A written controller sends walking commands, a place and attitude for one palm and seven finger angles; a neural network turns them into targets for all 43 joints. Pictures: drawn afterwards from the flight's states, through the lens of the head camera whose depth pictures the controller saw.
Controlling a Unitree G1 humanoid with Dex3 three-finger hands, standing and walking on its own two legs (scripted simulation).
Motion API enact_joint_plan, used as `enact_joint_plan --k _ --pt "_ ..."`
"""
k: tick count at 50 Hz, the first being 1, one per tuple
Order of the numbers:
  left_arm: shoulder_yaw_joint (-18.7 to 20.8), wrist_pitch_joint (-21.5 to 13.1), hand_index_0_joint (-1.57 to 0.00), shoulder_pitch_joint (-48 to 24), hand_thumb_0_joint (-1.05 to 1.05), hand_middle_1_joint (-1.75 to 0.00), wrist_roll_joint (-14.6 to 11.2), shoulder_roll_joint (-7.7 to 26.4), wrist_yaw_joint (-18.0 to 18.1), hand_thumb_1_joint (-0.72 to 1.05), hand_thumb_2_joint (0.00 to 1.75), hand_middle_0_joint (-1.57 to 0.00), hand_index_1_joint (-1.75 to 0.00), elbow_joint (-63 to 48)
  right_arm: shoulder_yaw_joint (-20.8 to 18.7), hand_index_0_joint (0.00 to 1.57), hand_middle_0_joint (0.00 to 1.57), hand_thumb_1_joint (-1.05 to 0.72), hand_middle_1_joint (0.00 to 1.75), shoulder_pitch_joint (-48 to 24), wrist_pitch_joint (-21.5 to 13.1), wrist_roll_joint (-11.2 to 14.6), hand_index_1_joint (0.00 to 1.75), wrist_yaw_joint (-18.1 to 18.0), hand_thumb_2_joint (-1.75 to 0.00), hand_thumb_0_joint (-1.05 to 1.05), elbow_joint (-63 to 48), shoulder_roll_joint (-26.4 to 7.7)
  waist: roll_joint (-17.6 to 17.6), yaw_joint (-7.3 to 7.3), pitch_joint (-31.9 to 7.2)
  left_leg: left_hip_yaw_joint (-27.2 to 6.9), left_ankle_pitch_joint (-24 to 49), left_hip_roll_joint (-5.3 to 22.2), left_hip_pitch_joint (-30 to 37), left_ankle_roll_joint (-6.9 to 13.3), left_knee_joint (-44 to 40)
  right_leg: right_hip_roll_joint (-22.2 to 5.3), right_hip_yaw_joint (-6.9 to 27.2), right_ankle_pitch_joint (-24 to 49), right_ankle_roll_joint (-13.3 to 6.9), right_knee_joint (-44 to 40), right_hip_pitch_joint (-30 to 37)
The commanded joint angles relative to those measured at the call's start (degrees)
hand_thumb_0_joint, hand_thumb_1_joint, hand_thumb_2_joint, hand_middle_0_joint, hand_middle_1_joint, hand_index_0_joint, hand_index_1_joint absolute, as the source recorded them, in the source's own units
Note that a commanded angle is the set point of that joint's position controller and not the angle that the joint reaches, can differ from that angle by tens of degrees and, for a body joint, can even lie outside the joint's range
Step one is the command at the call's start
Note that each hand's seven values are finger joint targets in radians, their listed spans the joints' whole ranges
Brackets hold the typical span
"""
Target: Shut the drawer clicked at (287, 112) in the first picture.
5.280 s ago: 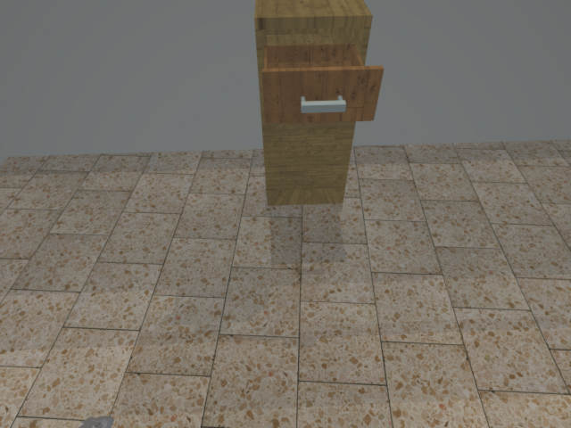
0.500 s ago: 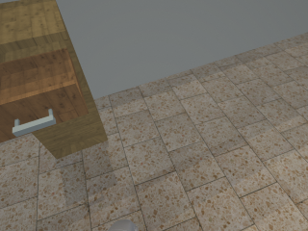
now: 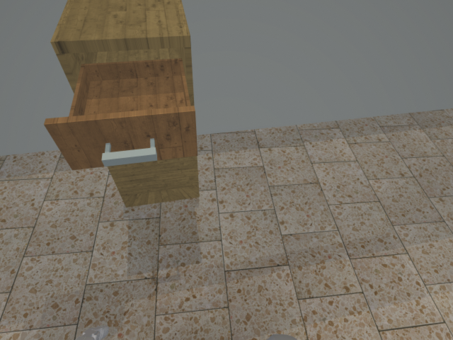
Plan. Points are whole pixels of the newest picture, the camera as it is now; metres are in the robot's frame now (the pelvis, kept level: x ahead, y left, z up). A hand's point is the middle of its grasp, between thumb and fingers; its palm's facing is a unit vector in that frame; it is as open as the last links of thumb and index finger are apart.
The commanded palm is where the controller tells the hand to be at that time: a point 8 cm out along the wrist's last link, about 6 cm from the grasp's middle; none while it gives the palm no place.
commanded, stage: turn to face it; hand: left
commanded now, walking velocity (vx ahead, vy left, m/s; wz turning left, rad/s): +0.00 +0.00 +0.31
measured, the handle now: (130, 150) +0.53 +0.26 -0.03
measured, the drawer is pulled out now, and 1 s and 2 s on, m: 0.30 0.30 0.30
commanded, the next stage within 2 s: take the last steps up to it in 0.20 s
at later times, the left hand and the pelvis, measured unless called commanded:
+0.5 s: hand out of the picture -0.04 +0.17 -0.17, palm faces +0.24 -0.95 -0.21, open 7.4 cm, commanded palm none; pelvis -0.02 -0.01 +0.00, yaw +11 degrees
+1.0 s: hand out of the picture +0.13 +0.21 -0.17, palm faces +0.13 -0.98 -0.18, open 7.4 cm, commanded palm none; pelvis +0.08 +0.02 -0.01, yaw +9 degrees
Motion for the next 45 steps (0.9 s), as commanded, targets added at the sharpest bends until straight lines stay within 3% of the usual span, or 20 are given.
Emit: enact_joint_plan --k 1,4,6,7,8,9,12,14,16,22,24,26,27,28,29,30,32,35,39,45 --pt "0.7 -1.4 -0.20 -0.7 0.00 -0.30 -0.3 3.2 0.3 0.90 0.90 -0.20 -0.30 -4.8 -3.3 0.20 0.20 -0.90 0.30 1.6 -0.6 -0.5 0.30 -0.9 -0.90 0.00 -2.9 -11.8 7.8 -0.50 -4.9 -18.7 19.4 15.7 3.9 7.2 -6.4 1.7 0.7 -1.6 -1.0 -7.3 1.9" --pt "0.6 -2.0 -0.20 3.2 0.00 -0.30 -0.6 2.7 0.6 0.90 0.90 -0.20 -0.30 -3.9 -3.3 0.20 0.20 -0.90 0.30 0.7 -0.3 -0.4 0.30 -0.8 -0.90 0.00 -2.7 -11.3 7.7 1.12 -5.9 -19.0 18.2 13.9 0.2 6.0 -4.2 3.2 0.1 3.4 -2.0 -17.3 10.0" --pt "0.8 -2.9 -0.20 5.8 0.00 -0.30 -0.4 4.3 1.0 0.90 0.90 -0.20 -0.30 -3.2 -3.0 0.20 0.20 -0.90 0.30 0.7 -0.5 0.3 0.30 -0.5 -0.90 0.00 -2.4 -9.4 3.7 2.68 -6.6 -16.9 12.8 10.6 -6.3 2.4 0.6 1.0 1.6 12.7 -2.5 -32.2 20.9" --pt "1.4 -3.6 -0.20 6.8 0.00 -0.30 0.2 7.5 1.3 0.90 0.90 -0.20 -0.30 -2.8 -2.5 0.20 0.20 -0.90 0.30 1.7 -0.8 0.9 0.30 -0.2 -0.90 0.00 -2.6 -6.3 -6.3 2.74 -7.3 -9.9 0.0 5.3 -14.0 -1.6 8.4 -9.5 11.4 14.6 -5.4 -36.8 27.0" --pt "1.9 -3.6 -0.20 7.1 0.00 -0.30 0.7 10.8 1.2 0.90 0.90 -0.20 -0.30 -3.5 -2.4 0.20 0.20 -0.90 0.30 1.2 -0.7 0.7 0.30 -0.2 -0.90 0.00 -4.0 -4.9 -14.1 3.10 -5.2 -0.7 -19.1 -1.1 -18.4 -4.8 19.7 -21.5 21.5 19.5 -12.2 -38.5 23.2" --pt "1.9 -3.4 -0.20 6.4 0.00 -0.30 0.2 10.4 1.1 0.90 0.90 -0.20 -0.30 -4.0 -3.3 0.20 0.20 -0.90 0.30 0.4 0.4 -0.1 0.30 -0.3 -0.90 0.00 -3.6 -7.4 -11.3 3.18 -4.7 -2.8 -21.0 1.0 -16.0 -4.8 29.4 -22.3 20.5 15.7 -15.1 -39.7 15.1" --pt "0.8 -3.4 -0.20 -0.1 0.00 -0.30 0.1 5.6 1.0 0.90 0.90 -0.20 -0.30 -4.8 -3.3 0.20 0.20 -0.90 0.30 2.1 1.4 -0.2 0.30 0.6 -0.90 0.00 -0.5 -6.7 -7.5 -0.45 0.8 -0.7 -11.8 3.8 -16.4 -5.6 40.5 -13.4 9.2 15.1 -12.9 -38.8 9.8" --pt "0.6 -3.9 -0.20 2.3 0.00 -0.30 0.2 4.8 0.8 0.90 0.90 -0.20 -0.30 -4.0 -3.0 0.20 0.20 -0.90 0.30 2.1 1.3 -0.1 0.30 0.7 -0.90 0.00 0.1 -5.9 -8.5 0.28 0.0 0.6 -10.1 4.2 -16.2 -6.5 40.6 -12.3 6.0 20.9 -12.5 -37.5 11.7" --pt "0.6 -4.2 -0.20 5.7 0.00 -0.30 0.4 4.9 0.7 0.90 0.90 -0.20 -0.30 -2.4 -2.7 0.20 0.20 -0.90 0.30 1.0 1.2 0.0 0.30 0.6 -0.90 0.00 0.4 -5.3 -9.0 1.62 -0.6 1.8 -10.5 4.7 -15.4 -7.0 36.9 -12.3 6.0 19.3 -12.6 -37.9 13.8" --pt "0.9 -4.7 -0.20 13.2 0.00 -0.30 1.2 6.4 -0.2 0.90 0.90 -0.20 -0.30 2.5 -1.7 0.20 0.20 -0.90 0.30 -4.8 -0.6 -0.4 0.30 1.4 -0.90 0.00 -0.8 -3.7 -10.8 5.37 1.2 6.5 -14.4 5.8 -11.1 -5.5 18.3 -13.7 9.4 -2.5 -13.4 -42.7 14.8" --pt "1.0 -4.7 -0.20 12.6 0.00 -0.30 1.0 6.6 -0.3 0.90 0.90 -0.20 -0.30 3.7 -1.1 0.20 0.20 -0.90 0.30 -1.3 -1.6 -0.2 0.30 1.2 -0.90 0.00 0.5 -2.6 -10.1 3.73 -0.7 8.1 -12.5 4.8 -4.5 -4.6 9.8 -12.3 7.6 -2.4 -13.0 -40.6 13.6" --pt "0.6 -4.3 -0.20 11.5 0.00 -0.30 0.4 5.2 -0.6 0.90 0.90 -0.20 -0.30 4.8 -0.9 0.20 0.20 -0.90 0.30 5.0 -2.6 -0.2 0.30 0.6 -0.90 0.00 3.4 -2.5 -6.6 0.82 -2.0 9.8 -6.4 3.7 9.6 -4.2 -2.3 -8.5 3.2 -7.2 -9.8 -35.5 5.9" --pt "0.0 -4.1 -0.20 10.9 0.00 -0.30 0.1 2.6 -0.9 0.90 0.90 -0.20 -0.30 4.6 -1.4 0.20 0.20 -0.90 0.30 9.3 -3.2 -0.2 0.30 -0.1 -0.90 0.00 5.0 -5.7 2.6 -1.23 -2.5 2.7 -10.9 9.2 17.1 -2.9 -6.3 -5.5 -0.2 -8.1 -7.5 -27.3 -1.6" --pt "-0.8 -4.0 -0.20 10.0 0.00 -0.30 0.1 -1.1 -1.3 0.90 0.90 -0.20 -0.30 3.3 -2.6 0.20 0.20 -0.90 0.30 14.1 -3.3 -0.7 0.30 -0.5 -0.90 0.00 6.0 -10.7 16.6 -3.41 -1.9 -14.8 -21.0 22.0 19.2 2.0 -13.4 0.3 -7.0 -7.4 -4.8 -12.7 -10.8" --pt "-0.8 -4.3 -0.20 5.5 0.00 -0.30 0.6 -0.2 -1.4 0.90 0.90 -0.20 -0.30 1.3 -2.9 0.20 0.20 -0.90 0.30 16.0 -3.1 -0.8 0.30 -0.7 -0.90 0.00 5.9 -13.4 16.2 -4.82 1.7 -22.8 -24.3 27.6 15.2 6.1 -18.1 0.6 -5.7 -8.8 -5.0 -3.8 -15.5" --pt "-0.4 -4.0 -0.20 2.4 0.00 -0.30 1.1 0.3 -1.4 0.90 0.90 -0.20 -0.30 1.6 -2.6 0.20 0.20 -0.90 0.30 15.2 -3.2 -1.0 0.30 -1.2 -0.90 0.00 6.4 -11.8 14.9 -4.92 4.9 -22.2 -24.5 27.2 10.9 6.6 -19.8 -1.1 -2.1 -6.0 -5.2 3.3 -16.7" --pt "-0.2 -4.1 -0.20 4.7 0.00 -0.30 0.8 0.6 -2.4 0.90 0.90 -0.20 -0.30 3.8 -1.3 0.20 0.20 -0.90 0.30 10.0 -3.8 -0.5 0.30 -1.5 -0.90 0.00 5.2 -8.1 9.5 -1.70 8.3 -14.0 -19.4 23.7 6.7 5.8 -20.0 -3.2 -0.7 1.9 -5.2 7.4 -15.9" --pt "-0.4 -3.9 -0.20 9.1 0.00 -0.30 0.8 -0.7 -2.7 0.90 0.90 -0.20 -0.30 6.8 -0.5 0.20 0.20 -0.90 0.30 9.6 -5.3 0.0 0.30 -1.8 -0.90 0.00 5.8 -5.3 7.7 0.66 4.7 -3.4 1.1 18.6 9.1 4.1 -17.9 -2.6 -1.8 9.6 -4.0 7.7 -12.8" --pt "-0.5 -3.5 -0.20 6.6 0.00 -0.30 0.5 -0.9 -2.6 0.90 0.90 -0.20 -0.30 6.4 -0.3 0.20 0.20 -0.90 0.30 13.5 -6.0 0.2 0.30 -2.2 -0.90 0.00 7.9 -4.7 6.2 0.54 3.9 -0.9 14.3 19.3 13.7 5.4 -16.3 -2.8 -1.9 12.0 -3.3 6.8 -16.4" --pt "-0.7 -3.6 -0.20 -2.8 0.00 -0.30 0.2 -2.1 -2.9 0.90 0.90 -0.20 -0.30 3.8 -0.4 0.20 0.20 -0.90 0.30 17.9 -6.0 -0.4 0.30 -2.4 -0.90 0.00 10.6 -3.8 6.9 -1.54 6.9 1.0 18.3 20.0 14.0 5.0 -15.1 -3.0 -3.6 13.5 -4.3 -4.5 -15.7"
